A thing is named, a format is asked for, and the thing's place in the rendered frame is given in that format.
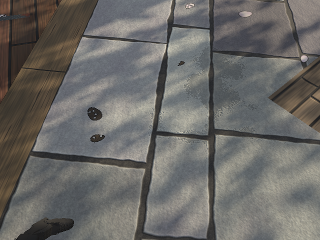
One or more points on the left robot hand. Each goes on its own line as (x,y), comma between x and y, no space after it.
(45,228)

